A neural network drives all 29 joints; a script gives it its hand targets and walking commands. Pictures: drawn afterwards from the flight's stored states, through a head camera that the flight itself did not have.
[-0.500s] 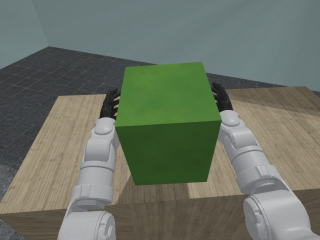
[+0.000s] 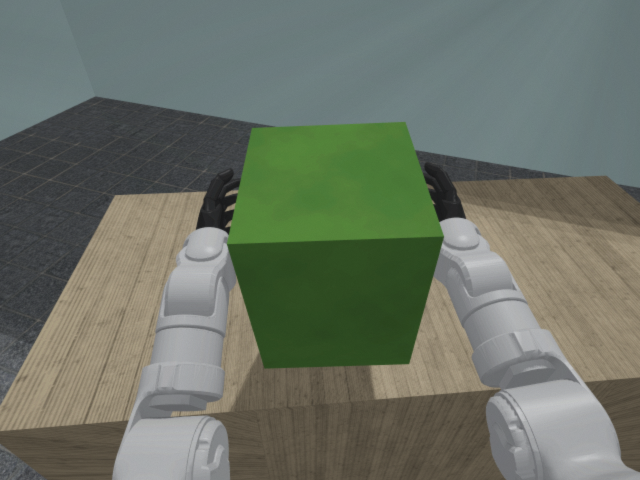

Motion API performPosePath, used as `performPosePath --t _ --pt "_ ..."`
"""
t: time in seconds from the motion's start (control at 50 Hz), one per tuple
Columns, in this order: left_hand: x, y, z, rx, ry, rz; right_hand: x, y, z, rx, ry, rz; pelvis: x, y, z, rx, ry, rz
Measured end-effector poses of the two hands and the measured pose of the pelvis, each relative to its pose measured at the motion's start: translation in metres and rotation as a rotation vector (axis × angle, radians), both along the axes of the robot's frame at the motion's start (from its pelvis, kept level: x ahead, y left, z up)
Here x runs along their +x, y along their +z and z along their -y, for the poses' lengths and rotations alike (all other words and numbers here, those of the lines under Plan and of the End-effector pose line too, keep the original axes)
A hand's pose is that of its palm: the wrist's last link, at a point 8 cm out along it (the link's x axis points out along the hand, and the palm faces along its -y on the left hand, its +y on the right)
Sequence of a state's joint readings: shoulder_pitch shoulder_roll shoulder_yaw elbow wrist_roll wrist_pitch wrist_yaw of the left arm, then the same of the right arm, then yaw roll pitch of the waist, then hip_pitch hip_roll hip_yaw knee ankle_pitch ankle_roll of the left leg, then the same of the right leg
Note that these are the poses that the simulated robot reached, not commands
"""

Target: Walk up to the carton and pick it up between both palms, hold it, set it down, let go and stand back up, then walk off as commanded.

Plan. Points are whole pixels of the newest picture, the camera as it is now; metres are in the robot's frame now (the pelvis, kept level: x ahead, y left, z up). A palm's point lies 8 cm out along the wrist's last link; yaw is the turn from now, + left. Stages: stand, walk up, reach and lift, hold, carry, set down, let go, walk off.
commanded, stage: reach and lift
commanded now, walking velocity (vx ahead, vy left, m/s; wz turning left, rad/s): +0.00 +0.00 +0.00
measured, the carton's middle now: (332, 249) +0.40 +0.01 +0.13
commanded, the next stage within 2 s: hold in 0.22 s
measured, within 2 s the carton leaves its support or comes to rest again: neither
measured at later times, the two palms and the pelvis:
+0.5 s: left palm (210, 218) +0.37 +0.16 +0.20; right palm (455, 213) +0.38 -0.13 +0.20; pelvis +0.00 +0.00 +0.00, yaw +0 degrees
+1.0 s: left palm (210, 217) +0.37 +0.16 +0.20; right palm (457, 213) +0.38 -0.13 +0.20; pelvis +0.00 +0.00 +0.00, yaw +0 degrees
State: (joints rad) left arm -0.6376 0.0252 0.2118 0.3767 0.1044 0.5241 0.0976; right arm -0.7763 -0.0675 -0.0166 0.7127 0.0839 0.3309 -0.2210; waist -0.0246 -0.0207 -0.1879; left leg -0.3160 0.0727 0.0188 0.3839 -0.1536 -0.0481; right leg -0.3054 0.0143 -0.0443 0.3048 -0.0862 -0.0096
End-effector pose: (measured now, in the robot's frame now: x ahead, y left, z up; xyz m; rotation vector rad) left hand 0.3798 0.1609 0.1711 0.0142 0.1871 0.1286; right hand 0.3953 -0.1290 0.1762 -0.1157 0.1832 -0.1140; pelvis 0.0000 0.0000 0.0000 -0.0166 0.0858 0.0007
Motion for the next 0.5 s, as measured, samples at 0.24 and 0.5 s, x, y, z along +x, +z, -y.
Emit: performPosePath --t 0.24,0.5 --pt "-0.003 0.014 0.000 0.000 -0.004 0.018 -0.005 0.012 0.001 0.023 -0.008 0.018 -0.001 0.000 0.000 0.000 0.000 0.006" --pt "-0.010 0.028 0.002 0.004 -0.004 0.029 -0.011 0.024 0.002 0.052 -0.013 0.029 -0.003 0.000 0.000 0.000 0.001 0.016"
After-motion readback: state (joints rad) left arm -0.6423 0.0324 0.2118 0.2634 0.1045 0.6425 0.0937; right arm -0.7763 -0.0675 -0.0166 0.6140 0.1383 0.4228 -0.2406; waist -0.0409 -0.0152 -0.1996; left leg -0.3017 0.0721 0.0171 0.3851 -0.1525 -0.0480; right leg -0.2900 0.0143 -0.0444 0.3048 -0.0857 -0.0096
